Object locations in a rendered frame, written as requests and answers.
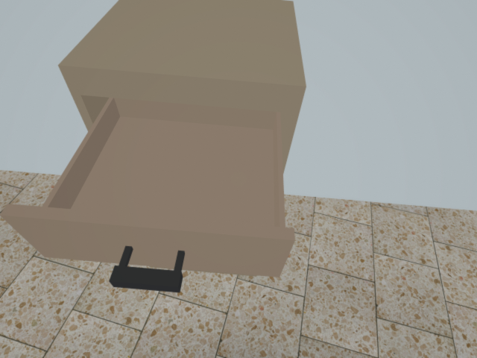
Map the handle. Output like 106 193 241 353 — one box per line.
109 246 185 292

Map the drawer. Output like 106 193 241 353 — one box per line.
0 98 295 277

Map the cabinet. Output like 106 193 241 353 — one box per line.
58 0 306 276

